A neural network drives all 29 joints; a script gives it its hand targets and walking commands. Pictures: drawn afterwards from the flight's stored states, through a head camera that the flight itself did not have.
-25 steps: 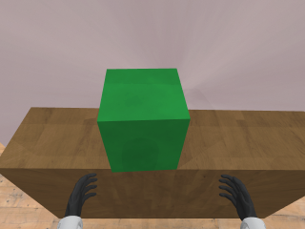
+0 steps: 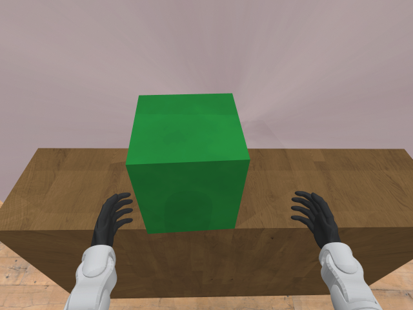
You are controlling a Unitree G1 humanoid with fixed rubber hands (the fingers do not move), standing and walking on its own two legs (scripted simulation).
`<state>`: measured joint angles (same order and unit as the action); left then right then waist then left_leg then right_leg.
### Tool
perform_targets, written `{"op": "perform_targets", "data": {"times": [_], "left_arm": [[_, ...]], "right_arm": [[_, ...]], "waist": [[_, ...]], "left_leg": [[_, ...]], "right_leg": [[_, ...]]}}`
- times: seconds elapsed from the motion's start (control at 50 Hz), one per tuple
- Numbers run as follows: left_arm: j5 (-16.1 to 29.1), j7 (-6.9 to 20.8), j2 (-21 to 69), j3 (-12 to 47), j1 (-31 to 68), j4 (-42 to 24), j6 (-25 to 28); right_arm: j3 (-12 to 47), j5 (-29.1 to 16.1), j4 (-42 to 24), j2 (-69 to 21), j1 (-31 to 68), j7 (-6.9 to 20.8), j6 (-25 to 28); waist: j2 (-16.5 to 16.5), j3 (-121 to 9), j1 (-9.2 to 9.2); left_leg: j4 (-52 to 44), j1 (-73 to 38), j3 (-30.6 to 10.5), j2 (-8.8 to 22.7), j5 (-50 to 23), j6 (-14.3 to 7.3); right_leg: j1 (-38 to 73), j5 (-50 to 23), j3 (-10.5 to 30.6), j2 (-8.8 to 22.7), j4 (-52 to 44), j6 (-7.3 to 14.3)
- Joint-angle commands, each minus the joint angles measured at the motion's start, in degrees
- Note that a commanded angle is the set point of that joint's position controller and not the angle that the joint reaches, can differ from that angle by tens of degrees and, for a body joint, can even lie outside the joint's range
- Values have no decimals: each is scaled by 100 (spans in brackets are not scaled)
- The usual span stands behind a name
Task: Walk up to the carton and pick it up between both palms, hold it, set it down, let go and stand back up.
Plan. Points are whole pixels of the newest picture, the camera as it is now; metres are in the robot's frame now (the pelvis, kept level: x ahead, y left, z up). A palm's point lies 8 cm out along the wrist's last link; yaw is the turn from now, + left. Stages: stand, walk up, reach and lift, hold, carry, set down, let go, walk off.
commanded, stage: reach and lift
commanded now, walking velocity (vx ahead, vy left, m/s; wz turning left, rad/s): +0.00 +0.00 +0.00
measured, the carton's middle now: (189, 165) +0.45 +0.04 +0.01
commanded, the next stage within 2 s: none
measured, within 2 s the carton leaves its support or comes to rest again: neither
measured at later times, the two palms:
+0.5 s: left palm (104, 189) +0.32 +0.20 +0.09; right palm (326, 184) +0.33 -0.23 +0.09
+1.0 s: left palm (102, 144) +0.38 +0.20 +0.14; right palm (326, 138) +0.39 -0.23 +0.15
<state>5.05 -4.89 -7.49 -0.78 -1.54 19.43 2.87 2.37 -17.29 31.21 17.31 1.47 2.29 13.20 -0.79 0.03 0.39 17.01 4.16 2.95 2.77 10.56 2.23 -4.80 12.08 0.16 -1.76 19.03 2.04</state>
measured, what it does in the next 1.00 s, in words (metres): stands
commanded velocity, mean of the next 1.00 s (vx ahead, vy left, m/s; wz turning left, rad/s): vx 0.00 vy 0.00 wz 0.00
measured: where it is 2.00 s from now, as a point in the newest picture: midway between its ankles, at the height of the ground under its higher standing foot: outside the picture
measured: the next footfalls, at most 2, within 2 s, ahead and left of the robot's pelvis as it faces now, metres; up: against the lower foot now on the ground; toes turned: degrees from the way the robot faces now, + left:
none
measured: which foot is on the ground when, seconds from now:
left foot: down 0.00-1.00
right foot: down 0.00-1.00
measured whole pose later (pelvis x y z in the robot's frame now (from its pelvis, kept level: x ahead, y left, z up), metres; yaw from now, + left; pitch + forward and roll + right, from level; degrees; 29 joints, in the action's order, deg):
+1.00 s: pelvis -0.02 +0.00 +0.00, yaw -1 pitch +6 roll +0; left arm 7.9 -5.1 -13.3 -8.8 35.8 17.8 -32.8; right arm 2.8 -24.8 39.2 27.2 42.1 1.8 -14.3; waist 0.1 -3.0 0.9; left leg 18.4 14.9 3.1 3.3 8.9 2.0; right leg -15.1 8.7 1.2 -2.5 18.3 1.8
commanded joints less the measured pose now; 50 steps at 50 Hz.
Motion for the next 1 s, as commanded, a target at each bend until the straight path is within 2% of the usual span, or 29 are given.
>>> {"op": "perform_targets", "data": {"times": [0.0, 0.1, 0.16, 0.28, 0.32, 0.42, 0.46, 0.54, 0.6, 0.66, 0.74, 0.82, 0.86, 0.9, 0.98], "left_arm": [[-114, 27, -396, -296, 1130, -1135, -328], [-111, -42, -372, -370, 1757, -1372, -922], [-56, -80, -360, -373, 2094, -1598, -1256], [-11, -46, -446, -514, 2553, -1722, -1757], [0, -36, -459, -521, 2787, -1771, -1938], [58, -16, -575, -609, 3208, -1838, -2299], [56, -29, -619, -635, 3450, -1853, -2435], [67, -5, -715, -752, 3646, -1871, -2738], [95, 17, -777, -774, 3964, -1985, -2915], [113, 43, -866, -850, 4193, -1795, -3070], [153, 18, -968, -897, 4588, -1836, -3215], [165, 29, -1095, -906, 5067, -1472, -3343], [231, 7, -1192, -916, 5328, -1486, -3368], [255, 2, -1305, -959, 5576, -1165, -3384], [326, -41, -1429, -916, 6130, -750, -3341]], "right_arm": [[-300, -55, -940, 831, 1193, -56, -115], [-460, -1, -1187, 934, 1888, -34, -597], [-485, -94, -1264, 1018, 2216, 14, -865], [-526, -146, -1214, 1218, 2728, -20, -1224], [-528, -239, -1115, 1279, 2989, -8, -1345], [-564, -293, -1067, 1445, 3517, -5, -1622], [-543, -356, -944, 1486, 3740, 10, -1737], [-527, -454, -875, 1699, 4087, 3, -1928], [-509, -550, -888, 1780, 4438, -6, -2026], [-480, -580, -781, 1853, 4728, -23, -2173], [-408, -693, -667, 1919, 5098, -25, -2325], [-331, -766, -244, 1949, 5524, -36, -2474], [-382, -764, -351, 2041, 5841, -32, -2479], [-350, -731, -158, 2018, 6114, -51, -2536], [-256, -801, 268, 2031, 6604, -46, -2614]], "waist": [[-149, -914, 20], [-163, -937, 104], [-84, -1157, 139], [-230, -1501, 70], [-106, -1583, 76], [-192, -1872, 43], [-77, -1926, 72], [-176, -2136, 26], [-131, -2335, 18], [-220, -2348, 9], [-147, -2631, 23], [-36, -2706, -7], [-81, -2901, 17], [-185, -2865, 37], [-134, -3100, 74]], "left_leg": [[-8, -742, 7, -355, -1441, -123], [-146, -727, 49, -299, -1034, -180], [-138, -815, 46, -267, -1034, -184], [-77, -856, 42, -293, -1070, -237], [-50, -886, 16, -287, -1146, -210], [4, -863, 12, -289, -1131, -223], [23, -827, 3, -278, -1146, -210], [154, -890, -15, -287, -1512, -184], [207, -840, -18, -310, -1608, -157], [214, -736, -24, -310, -1569, -176], [278, -717, -45, -298, -1743, -155], [273, -557, -64, -308, -1572, -149], [308, -529, -52, -308, -1582, -145], [292, -344, -41, -321, -1430, -195], [312, -259, -69, -285, -1400, -183]], "right_leg": [[-236, -1790, 192, -3, -335, -164], [-493, -1155, 138, -43, -435, -123], [-652, -1032, 126, -61, -465, -94], [-583, -1444, 128, -72, -392, -211], [-622, -1447, 113, -94, -391, -188], [-652, -1492, 86, -125, -367, -230], [-667, -1490, 90, -118, -348, -216], [-575, -2000, 62, -163, -273, -272], [-518, -2147, 35, -183, -227, -303], [-499, -2226, 36, -196, -210, -334], [-430, -2474, 42, -204, -148, -347], [-378, -2492, 59, -166, -120, -374], [-385, -2479, 27, -186, -90, -389], [-338, -2477, 52, -160, -69, -435], [-351, -2416, 33, -160, -20, -431]]}}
